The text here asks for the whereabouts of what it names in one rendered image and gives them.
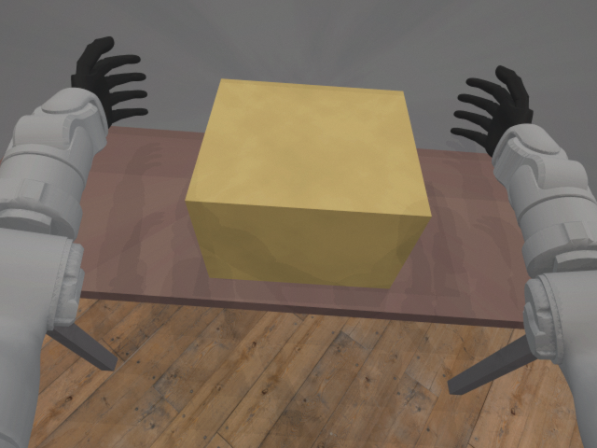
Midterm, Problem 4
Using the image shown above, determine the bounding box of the carton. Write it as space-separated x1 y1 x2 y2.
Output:
185 78 432 288

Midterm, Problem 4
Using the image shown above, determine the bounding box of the right robot upper arm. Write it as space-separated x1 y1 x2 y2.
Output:
523 270 597 448

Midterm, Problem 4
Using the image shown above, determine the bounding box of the left robot forearm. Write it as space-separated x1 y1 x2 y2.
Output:
0 88 108 242

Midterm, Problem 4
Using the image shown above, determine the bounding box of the left robot hand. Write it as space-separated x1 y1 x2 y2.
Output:
71 36 148 129

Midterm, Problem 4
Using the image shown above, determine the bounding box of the left robot upper arm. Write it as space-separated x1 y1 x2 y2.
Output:
0 228 85 448

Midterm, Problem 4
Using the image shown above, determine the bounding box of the right robot hand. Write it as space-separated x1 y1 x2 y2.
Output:
451 65 534 157

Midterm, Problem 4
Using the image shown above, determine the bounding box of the right robot forearm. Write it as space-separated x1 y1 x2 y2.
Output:
492 123 597 279

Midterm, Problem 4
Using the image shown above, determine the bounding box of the table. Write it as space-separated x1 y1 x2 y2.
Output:
0 126 538 395

